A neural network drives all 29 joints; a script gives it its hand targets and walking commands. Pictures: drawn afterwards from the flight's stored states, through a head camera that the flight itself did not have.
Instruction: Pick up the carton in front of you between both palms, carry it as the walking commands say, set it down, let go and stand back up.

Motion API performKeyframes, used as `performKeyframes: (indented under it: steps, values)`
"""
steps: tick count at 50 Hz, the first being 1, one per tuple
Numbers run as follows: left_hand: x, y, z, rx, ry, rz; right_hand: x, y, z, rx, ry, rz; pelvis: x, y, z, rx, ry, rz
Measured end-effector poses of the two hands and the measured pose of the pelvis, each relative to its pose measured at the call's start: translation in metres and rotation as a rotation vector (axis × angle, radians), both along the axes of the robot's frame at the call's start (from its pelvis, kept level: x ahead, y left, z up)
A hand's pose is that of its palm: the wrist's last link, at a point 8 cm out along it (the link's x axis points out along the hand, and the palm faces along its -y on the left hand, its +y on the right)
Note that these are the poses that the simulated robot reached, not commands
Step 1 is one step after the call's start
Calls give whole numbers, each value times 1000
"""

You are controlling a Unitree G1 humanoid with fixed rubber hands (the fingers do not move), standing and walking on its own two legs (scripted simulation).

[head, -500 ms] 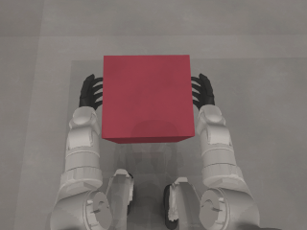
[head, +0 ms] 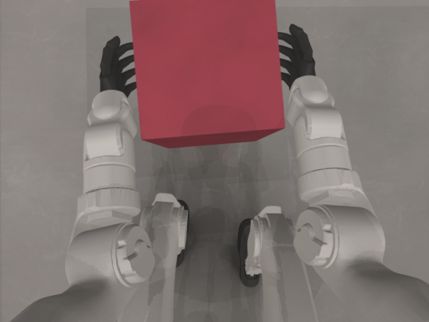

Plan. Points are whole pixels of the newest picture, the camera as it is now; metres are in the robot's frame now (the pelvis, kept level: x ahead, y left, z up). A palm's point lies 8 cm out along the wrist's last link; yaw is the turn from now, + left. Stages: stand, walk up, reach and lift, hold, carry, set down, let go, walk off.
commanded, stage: set down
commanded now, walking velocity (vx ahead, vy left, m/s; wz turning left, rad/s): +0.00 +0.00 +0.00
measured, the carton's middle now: (208, 88) +0.51 +0.06 -0.18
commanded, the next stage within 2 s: none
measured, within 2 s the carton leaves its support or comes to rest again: rests again in 1.22 s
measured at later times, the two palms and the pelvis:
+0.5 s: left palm (133, 97) +0.50 +0.22 -0.25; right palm (268, 83) +0.57 -0.07 -0.26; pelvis -0.01 -0.01 -0.09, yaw +1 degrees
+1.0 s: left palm (134, 98) +0.51 +0.23 -0.28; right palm (264, 87) +0.57 -0.07 -0.30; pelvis -0.01 -0.01 -0.13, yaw +1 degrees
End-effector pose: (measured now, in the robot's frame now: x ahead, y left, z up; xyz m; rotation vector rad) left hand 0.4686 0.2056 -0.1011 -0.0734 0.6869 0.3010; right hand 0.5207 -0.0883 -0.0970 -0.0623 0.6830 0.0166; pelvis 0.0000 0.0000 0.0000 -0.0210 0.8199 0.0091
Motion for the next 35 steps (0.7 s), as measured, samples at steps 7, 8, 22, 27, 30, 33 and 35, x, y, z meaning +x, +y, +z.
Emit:
performKeyframes:
  steps: [7, 8, 22, 27, 30, 33, 35]
  values:
    - [7, 4, -41, 10, 18, 12, 13, 5, -41, -14, 13, 32, -6, 0, -29, 4, 6, -3]
    - [8, 5, -47, 11, 20, 14, 15, 6, -47, -16, 15, 37, -7, 0, -32, 5, 6, -3]
    - [25, 11, -136, 25, 42, 28, 41, 13, -141, -29, 32, 93, -9, -7, -85, 21, -23, -13]
    - [37, 20, -154, 33, 62, 9, 48, 19, -171, -30, 49, 116, -6, -9, -101, 28, -40, -12]
    - [42, 24, -161, 31, 59, 12, 53, 23, -183, -25, 46, 125, -4, -10, -108, 31, -48, -10]
    - [44, 27, -168, 23, 54, 14, 56, 25, -190, -23, 43, 128, -2, -11, -114, 32, -54, -9]
    - [45, 26, -171, 17, 55, 12, 57, 24, -192, -21, 45, 127, -1, -10, -117, 31, -59, -11]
